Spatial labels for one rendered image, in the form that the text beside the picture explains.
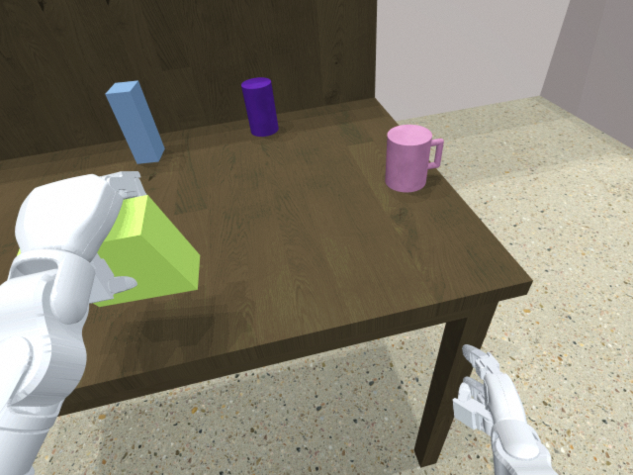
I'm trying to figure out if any left robot forearm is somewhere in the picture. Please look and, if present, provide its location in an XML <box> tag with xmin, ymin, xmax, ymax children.
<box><xmin>0</xmin><ymin>249</ymin><xmax>95</xmax><ymax>475</ymax></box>

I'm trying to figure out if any right robot forearm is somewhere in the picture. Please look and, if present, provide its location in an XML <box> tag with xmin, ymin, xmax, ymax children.
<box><xmin>491</xmin><ymin>420</ymin><xmax>558</xmax><ymax>475</ymax></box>

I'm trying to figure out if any robot left hand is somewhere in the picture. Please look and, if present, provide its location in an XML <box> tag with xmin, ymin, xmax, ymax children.
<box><xmin>15</xmin><ymin>171</ymin><xmax>146</xmax><ymax>304</ymax></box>

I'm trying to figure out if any table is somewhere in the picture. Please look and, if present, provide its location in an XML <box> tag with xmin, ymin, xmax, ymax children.
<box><xmin>0</xmin><ymin>0</ymin><xmax>533</xmax><ymax>468</ymax></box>

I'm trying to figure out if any robot right hand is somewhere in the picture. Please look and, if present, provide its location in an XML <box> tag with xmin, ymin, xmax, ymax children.
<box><xmin>453</xmin><ymin>344</ymin><xmax>527</xmax><ymax>436</ymax></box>

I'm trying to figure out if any sponge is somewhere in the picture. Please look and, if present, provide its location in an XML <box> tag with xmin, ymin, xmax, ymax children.
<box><xmin>17</xmin><ymin>195</ymin><xmax>200</xmax><ymax>307</ymax></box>

